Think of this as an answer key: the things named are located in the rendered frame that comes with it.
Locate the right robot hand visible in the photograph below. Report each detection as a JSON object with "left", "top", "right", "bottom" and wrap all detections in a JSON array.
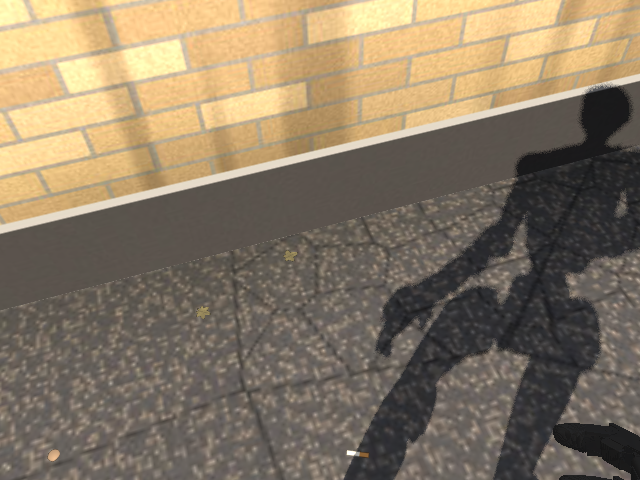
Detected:
[{"left": 553, "top": 423, "right": 640, "bottom": 480}]

